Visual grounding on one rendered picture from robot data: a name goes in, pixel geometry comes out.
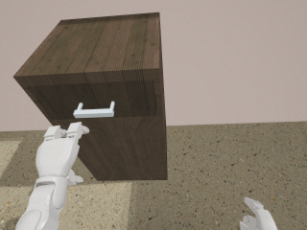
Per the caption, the left robot hand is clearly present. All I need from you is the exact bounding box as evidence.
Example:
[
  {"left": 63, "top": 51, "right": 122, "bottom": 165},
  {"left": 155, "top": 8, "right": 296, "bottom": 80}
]
[{"left": 35, "top": 122, "right": 90, "bottom": 186}]

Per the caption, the drawer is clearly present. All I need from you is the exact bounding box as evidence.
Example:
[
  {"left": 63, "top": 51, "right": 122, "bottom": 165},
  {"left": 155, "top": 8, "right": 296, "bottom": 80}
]
[{"left": 29, "top": 80, "right": 157, "bottom": 120}]

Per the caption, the right robot hand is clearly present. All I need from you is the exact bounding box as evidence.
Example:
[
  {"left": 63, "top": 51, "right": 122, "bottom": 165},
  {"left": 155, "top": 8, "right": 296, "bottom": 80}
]
[{"left": 240, "top": 197, "right": 277, "bottom": 230}]

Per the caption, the cabinet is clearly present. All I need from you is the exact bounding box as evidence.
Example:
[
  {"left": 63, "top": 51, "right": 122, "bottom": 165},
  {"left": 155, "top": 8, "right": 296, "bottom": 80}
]
[{"left": 13, "top": 12, "right": 168, "bottom": 181}]

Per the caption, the left robot forearm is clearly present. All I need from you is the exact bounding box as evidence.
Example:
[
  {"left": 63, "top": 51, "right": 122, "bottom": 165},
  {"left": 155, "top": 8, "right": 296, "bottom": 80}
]
[{"left": 15, "top": 175, "right": 69, "bottom": 230}]

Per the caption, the handle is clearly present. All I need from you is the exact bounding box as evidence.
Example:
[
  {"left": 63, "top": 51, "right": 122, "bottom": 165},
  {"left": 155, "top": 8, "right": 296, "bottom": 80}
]
[{"left": 73, "top": 101, "right": 115, "bottom": 119}]

